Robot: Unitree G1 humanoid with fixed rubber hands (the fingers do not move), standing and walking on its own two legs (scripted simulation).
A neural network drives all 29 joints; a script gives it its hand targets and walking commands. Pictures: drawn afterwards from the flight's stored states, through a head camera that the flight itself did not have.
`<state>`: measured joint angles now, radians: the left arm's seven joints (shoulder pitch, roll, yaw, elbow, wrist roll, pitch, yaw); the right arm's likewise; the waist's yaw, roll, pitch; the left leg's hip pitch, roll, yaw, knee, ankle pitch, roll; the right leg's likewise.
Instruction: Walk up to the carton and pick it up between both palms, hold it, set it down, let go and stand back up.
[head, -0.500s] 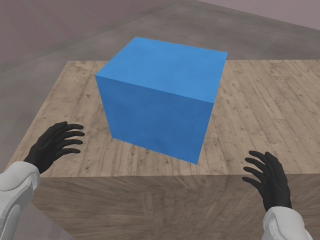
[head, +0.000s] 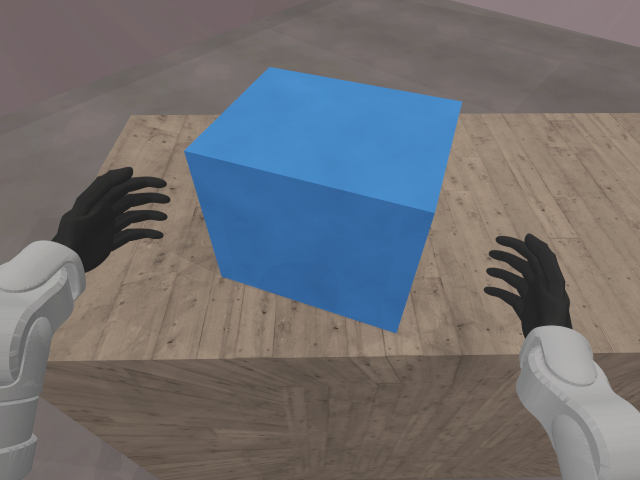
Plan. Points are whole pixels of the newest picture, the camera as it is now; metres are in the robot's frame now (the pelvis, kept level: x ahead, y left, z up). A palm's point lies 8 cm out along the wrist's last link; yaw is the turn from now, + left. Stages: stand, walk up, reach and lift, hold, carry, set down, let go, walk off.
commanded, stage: reach and lift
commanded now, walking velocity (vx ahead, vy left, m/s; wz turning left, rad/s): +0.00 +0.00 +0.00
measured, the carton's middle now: (331, 196) +0.47 +0.02 +0.11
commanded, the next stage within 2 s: none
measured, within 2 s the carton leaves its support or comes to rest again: neither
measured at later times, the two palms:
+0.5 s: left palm (115, 168) +0.38 +0.25 +0.22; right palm (543, 243) +0.33 -0.19 +0.17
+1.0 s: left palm (142, 113) +0.44 +0.23 +0.25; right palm (549, 190) +0.38 -0.20 +0.20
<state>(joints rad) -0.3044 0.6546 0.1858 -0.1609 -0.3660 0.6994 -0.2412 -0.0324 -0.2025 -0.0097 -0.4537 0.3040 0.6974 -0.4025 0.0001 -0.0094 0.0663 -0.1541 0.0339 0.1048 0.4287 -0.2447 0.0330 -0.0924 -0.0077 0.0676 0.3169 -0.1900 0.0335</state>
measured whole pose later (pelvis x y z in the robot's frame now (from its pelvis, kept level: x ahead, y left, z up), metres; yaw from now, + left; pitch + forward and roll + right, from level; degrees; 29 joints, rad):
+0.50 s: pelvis -0.01 +0.00 +0.00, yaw +0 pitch -3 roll -2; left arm -0.72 0.66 0.10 0.29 -0.37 0.66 -0.24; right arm -0.50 -0.20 -0.05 0.02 0.31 0.68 -0.39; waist -0.06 -0.03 0.06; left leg -0.15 0.03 0.10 0.43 -0.23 0.03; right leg -0.09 -0.01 0.07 0.32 -0.18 0.03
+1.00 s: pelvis -0.01 +0.00 +0.00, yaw +0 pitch -2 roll -2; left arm -1.10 0.66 -0.07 0.86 -0.36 0.48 -0.23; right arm -0.86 -0.20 -0.05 0.52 0.31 0.54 -0.34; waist -0.12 -0.04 0.04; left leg -0.16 0.03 0.10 0.43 -0.23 0.03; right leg -0.09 -0.01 0.06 0.31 -0.18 0.04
